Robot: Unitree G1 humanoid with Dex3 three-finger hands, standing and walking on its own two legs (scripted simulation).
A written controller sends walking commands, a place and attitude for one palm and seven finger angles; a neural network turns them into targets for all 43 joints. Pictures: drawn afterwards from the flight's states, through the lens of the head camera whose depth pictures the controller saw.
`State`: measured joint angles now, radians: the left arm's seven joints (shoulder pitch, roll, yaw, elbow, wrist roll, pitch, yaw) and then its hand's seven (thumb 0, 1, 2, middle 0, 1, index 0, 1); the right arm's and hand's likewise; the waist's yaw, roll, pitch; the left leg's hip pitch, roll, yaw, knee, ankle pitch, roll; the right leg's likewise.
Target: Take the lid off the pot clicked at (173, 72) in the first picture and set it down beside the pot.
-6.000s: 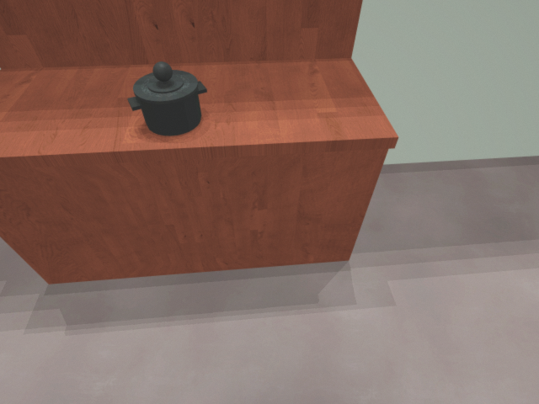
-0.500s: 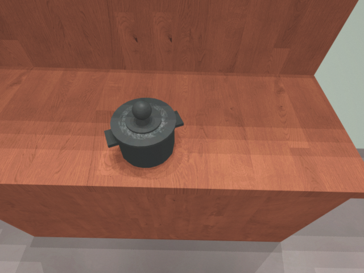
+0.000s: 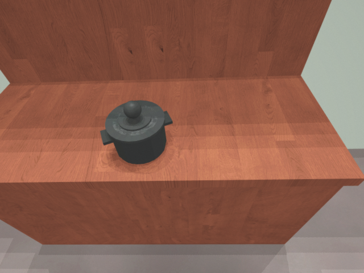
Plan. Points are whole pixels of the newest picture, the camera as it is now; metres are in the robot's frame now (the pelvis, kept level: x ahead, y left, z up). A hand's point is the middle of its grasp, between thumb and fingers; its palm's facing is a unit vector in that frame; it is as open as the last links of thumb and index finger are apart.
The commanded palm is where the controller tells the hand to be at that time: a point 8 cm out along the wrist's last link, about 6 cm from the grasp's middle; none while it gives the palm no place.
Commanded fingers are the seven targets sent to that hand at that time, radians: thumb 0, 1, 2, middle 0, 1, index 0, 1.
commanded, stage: come to a stop and stand still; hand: left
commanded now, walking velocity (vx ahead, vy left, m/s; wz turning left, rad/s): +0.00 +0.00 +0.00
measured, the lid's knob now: (132, 109) +0.51 +0.17 +0.08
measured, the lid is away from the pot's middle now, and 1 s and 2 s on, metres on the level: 0.00 0.00 0.00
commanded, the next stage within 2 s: look again from close up in 0.40 s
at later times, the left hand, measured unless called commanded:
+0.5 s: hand out of the picture -0.01 +0.16 -0.17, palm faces +0.03 -0.98 -0.20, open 7.4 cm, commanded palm none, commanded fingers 0.00 0.90 0.90 -0.20 -0.30 -0.20 -0.30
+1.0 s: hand out of the picture -0.02 +0.16 -0.17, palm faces +0.03 -0.98 -0.17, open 7.4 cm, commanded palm none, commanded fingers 0.00 0.90 0.90 -0.20 -0.30 -0.20 -0.30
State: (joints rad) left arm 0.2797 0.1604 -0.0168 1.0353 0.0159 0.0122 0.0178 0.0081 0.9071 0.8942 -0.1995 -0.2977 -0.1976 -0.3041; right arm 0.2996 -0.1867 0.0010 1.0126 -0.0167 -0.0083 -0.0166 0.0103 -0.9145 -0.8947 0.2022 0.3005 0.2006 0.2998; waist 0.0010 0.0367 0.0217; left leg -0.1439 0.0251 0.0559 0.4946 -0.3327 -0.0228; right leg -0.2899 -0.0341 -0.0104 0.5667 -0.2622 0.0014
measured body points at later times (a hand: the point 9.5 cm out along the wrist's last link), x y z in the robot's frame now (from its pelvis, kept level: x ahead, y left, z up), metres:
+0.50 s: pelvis -0.01 -0.01 +0.00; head +0.01 -0.02 +0.45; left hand -0.01 +0.21 -0.15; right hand -0.03 -0.22 -0.16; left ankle -0.04 +0.13 -0.73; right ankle +0.03 -0.12 -0.73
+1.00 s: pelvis -0.01 +0.00 +0.00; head +0.01 +0.00 +0.45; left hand -0.02 +0.22 -0.16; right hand -0.03 -0.20 -0.16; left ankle -0.04 +0.13 -0.73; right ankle +0.03 -0.12 -0.73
